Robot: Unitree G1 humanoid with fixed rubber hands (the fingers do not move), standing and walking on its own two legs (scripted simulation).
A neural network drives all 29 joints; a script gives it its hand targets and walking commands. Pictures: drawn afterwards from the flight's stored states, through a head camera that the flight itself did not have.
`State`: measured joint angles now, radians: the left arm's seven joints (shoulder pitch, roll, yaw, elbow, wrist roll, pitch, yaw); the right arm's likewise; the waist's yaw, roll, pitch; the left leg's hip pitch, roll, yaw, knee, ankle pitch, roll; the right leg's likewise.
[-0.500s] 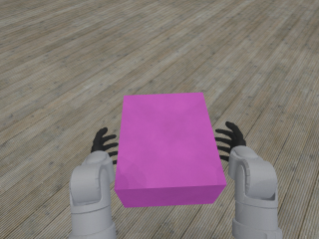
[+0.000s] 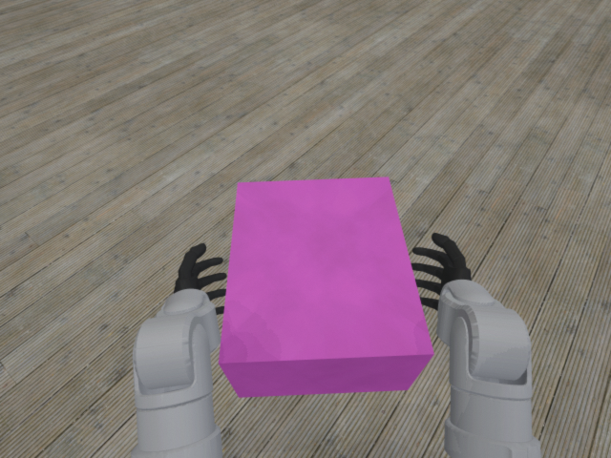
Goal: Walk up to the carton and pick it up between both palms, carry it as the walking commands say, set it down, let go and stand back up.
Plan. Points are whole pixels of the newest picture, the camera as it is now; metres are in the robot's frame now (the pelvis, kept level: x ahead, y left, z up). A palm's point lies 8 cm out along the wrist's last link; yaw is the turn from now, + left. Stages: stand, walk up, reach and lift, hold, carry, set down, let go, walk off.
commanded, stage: carry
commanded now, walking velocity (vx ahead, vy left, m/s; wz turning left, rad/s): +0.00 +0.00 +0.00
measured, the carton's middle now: (318, 280) +0.36 +0.00 +0.01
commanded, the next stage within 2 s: hold in 1.42 s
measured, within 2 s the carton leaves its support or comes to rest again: neither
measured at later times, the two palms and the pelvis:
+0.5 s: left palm (193, 346) +0.23 +0.14 +0.10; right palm (487, 341) +0.23 -0.17 +0.10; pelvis -0.05 -0.01 +0.00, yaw +0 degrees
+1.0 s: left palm (189, 378) +0.20 +0.14 +0.10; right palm (498, 372) +0.20 -0.17 +0.10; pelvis -0.07 -0.01 +0.00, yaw +0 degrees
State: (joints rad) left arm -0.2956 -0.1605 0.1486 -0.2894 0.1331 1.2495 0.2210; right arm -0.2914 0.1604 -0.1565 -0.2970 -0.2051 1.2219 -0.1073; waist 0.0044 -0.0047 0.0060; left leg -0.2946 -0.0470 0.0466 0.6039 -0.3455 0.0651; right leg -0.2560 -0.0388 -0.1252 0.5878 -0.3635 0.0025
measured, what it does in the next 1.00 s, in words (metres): shifts its weight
